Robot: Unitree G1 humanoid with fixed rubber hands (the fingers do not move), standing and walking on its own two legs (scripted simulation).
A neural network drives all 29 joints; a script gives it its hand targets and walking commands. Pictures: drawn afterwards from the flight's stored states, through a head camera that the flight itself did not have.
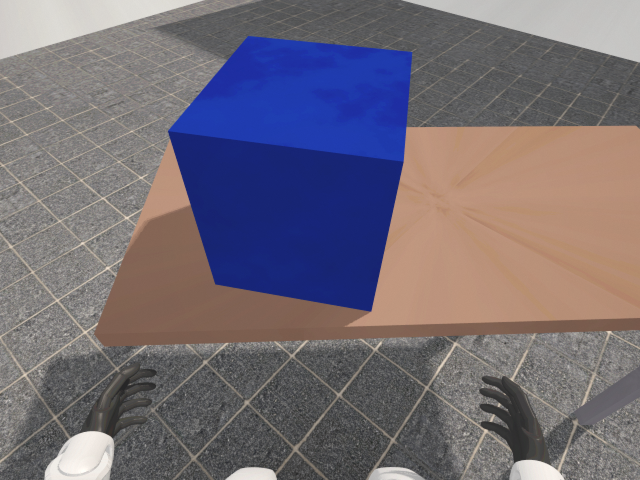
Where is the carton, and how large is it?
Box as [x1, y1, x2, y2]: [168, 36, 411, 311]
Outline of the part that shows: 248,36 168,130 214,281 216,284 370,311 403,162 411,52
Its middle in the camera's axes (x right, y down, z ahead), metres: -0.02 -0.10 +0.63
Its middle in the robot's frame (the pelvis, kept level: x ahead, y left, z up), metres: +0.53 +0.04 +0.08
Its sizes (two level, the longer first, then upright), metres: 0.289 0.266 0.297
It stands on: a table, 0.69 m high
